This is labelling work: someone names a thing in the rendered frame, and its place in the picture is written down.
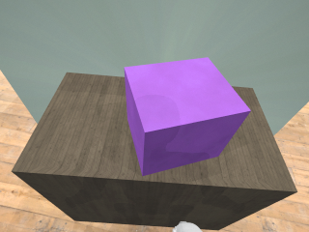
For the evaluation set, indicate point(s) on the right robot thigh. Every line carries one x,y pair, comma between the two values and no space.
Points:
186,227

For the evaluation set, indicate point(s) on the pedestal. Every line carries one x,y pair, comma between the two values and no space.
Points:
81,157

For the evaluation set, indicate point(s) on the carton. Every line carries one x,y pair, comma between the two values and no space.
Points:
180,112

